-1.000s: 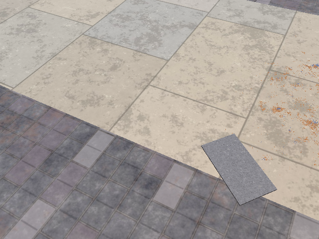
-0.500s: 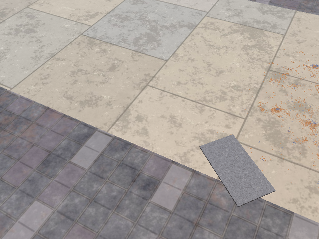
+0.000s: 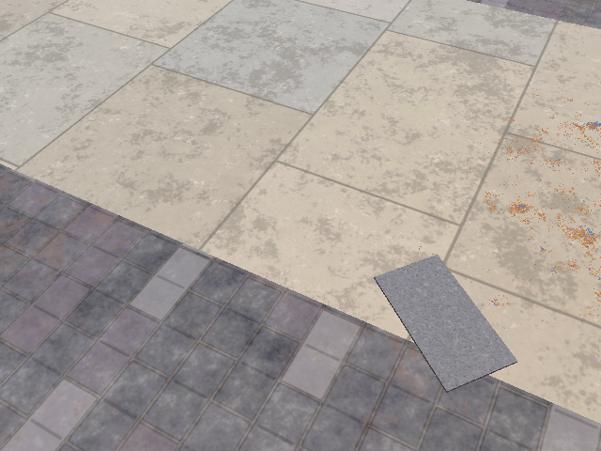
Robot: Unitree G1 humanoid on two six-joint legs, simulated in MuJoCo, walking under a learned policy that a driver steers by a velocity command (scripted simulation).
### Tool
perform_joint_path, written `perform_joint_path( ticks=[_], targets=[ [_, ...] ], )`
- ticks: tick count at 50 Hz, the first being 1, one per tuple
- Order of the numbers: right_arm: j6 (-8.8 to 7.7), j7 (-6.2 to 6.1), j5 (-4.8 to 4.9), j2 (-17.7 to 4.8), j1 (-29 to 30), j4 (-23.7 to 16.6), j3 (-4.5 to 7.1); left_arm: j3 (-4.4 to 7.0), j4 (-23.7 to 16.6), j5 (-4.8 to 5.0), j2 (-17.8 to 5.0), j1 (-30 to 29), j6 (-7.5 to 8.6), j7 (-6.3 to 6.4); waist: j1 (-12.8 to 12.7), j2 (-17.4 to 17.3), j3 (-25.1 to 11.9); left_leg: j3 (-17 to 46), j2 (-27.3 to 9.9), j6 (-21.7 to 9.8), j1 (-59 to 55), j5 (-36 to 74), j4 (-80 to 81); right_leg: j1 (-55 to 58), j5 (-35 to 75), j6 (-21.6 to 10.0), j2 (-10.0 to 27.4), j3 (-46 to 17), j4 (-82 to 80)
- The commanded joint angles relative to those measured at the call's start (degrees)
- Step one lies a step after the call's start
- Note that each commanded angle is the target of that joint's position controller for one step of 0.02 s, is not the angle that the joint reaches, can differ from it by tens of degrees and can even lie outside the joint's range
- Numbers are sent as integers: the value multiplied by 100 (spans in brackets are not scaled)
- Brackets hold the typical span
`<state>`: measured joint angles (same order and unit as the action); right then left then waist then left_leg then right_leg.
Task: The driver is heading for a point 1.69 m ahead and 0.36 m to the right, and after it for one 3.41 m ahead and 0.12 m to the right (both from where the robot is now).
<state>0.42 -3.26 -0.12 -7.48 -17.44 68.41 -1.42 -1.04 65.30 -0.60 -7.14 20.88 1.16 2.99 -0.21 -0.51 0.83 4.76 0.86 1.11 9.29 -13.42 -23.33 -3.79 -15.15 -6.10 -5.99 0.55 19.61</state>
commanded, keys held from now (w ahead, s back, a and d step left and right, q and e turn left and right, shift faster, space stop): w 1.00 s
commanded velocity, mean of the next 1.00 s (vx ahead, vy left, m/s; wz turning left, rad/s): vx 0.39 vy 0.00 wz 0.00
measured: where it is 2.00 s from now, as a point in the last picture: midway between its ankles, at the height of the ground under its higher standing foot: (284, 286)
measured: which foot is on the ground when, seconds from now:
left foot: down 0.00-0.04, up 0.06-0.40, down 0.42-0.98, up 1.00-1.00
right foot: down 0.00-0.42, up 0.44-0.94, down 0.96-1.00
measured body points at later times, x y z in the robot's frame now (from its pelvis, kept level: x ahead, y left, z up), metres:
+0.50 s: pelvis +0.16 +0.08 -0.02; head +0.18 +0.09 +0.43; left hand +0.06 +0.31 -0.17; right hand +0.26 -0.17 -0.15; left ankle +0.21 +0.16 -0.74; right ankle -0.01 -0.04 -0.67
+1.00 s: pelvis +0.44 +0.08 -0.03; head +0.48 +0.07 +0.42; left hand +0.60 +0.30 -0.15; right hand +0.34 -0.14 -0.17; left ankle +0.23 +0.16 -0.70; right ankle +0.54 +0.02 -0.74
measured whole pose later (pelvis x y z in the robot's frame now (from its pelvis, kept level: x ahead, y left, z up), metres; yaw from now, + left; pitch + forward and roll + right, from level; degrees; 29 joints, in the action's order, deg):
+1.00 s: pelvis +0.44 +0.08 -0.03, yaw +1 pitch +0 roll +0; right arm -5.0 -0.8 -0.4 -8.9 -28.2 62.6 1.3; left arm 2.7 51.8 -2.1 -9.8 2.3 4.9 -0.6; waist 1.6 -0.7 4.6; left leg -2.8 1.9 -4.3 0.9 -25.8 -43.9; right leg -25.9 -6.2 -7.3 -2.1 7.3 32.5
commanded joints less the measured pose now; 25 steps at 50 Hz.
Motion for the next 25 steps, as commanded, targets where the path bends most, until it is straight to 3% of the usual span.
perform_joint_path(
  ticks=[1,3,4,6,8,10,16,18,20,21,22,23,24,25],
  targets=[
    [-1,-6,-31,-321,-408,-23,34,71,-7,-12,-454,581,7,4,-60,122,353,198,-332,-255,250,373,117,-195,485,133,1059,-885,-572],
    [-1,34,-117,-383,-172,-199,72,208,12,7,-777,774,-45,-5,-213,516,578,-200,26,-330,879,-684,-644,-190,-1632,-232,1260,-1430,-916],
    [-15,78,-182,-419,3,-328,89,263,32,4,-867,934,-67,-21,-305,680,817,-433,125,-386,1381,-1123,-1073,-217,-2492,-504,1579,-1865,-1132],
    [-99,171,-254,-428,446,-611,116,317,102,-62,-831,1278,-30,-63,-499,630,1341,-615,-149,-439,2318,-1430,-2015,-230,-2876,-960,2184,-2560,-1482],
    [-221,247,-249,-443,656,-816,166,358,120,-105,-858,1405,87,-88,-427,271,1425,-551,-394,-431,3100,-1276,-2686,182,-2164,-1125,2378,-2647,-1530],
    [-337,320,-203,-482,699,-933,228,368,68,-77,-858,1327,209,-108,-303,140,1177,-565,-460,-399,3233,-906,-2739,519,-1236,-1030,2220,-2236,-1461],
    [-346,450,-110,-510,1331,-1482,334,345,-8,-77,-924,1291,382,-115,-223,591,937,-932,-245,-420,2370,-271,-1746,162,843,-771,1865,-1196,-1055],
    [-344,442,-67,-540,1127,-1518,370,351,-64,-66,-1005,1141,405,-140,-58,676,828,-1094,-73,-520,1539,-77,-1374,-222,1614,-630,1828,-945,-726],
    [-377,385,-44,-690,73,-1195,504,337,-116,-39,-1072,949,445,-179,458,463,377,-1311,302,-652,-155,225,-851,-731,3019,-383,1581,-540,458],
    [-429,330,-77,-957,-754,-943,636,303,-122,-39,-1022,986,477,-215,776,195,-98,-1042,137,-786,-1227,40,-617,-1117,3116,-212,1267,-191,1658],
    [-475,275,-211,-1551,-1740,-849,788,196,-320,29,-660,1061,483,-262,1050,-661,-794,1277,-1510,-1224,-2378,-1729,202,-2239,1339,65,757,212,3695],
    [-406,318,-195,-1727,-1765,-798,792,208,-426,-6,-507,1202,464,-298,792,-1161,-894,3727,-2460,-1673,-2295,-2397,1389,-3186,-1516,84,142,-22,5122],
    [-364,336,-106,-1463,-992,-909,726,282,-545,-88,-760,805,411,-325,386,-533,-115,3398,-2291,-1590,-1458,-3051,1453,-3468,-970,-34,653,-368,5570],
    [-397,376,-60,-1162,-341,-1116,638,293,-666,-116,-774,412,419,-377,222,-166,366,2596,-2099,-1463,-693,-2425,1507,-3435,-370,-64,893,-336,5370]
  ],
)
Velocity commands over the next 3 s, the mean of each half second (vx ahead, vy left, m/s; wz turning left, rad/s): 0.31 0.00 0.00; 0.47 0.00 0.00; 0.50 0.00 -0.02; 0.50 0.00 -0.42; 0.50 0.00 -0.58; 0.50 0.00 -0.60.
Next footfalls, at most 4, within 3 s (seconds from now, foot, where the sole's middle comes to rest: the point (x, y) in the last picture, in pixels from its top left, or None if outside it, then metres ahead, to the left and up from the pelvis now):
0.42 left None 0.25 0.16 -0.78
0.96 right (316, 425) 0.58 0.01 -0.78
1.50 left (244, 312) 0.89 0.20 -0.78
2.08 right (318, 241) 1.13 0.00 -0.78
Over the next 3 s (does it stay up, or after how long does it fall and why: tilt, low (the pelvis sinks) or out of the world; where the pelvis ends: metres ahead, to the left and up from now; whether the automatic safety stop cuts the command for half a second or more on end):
stays up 1.45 -0.12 0.00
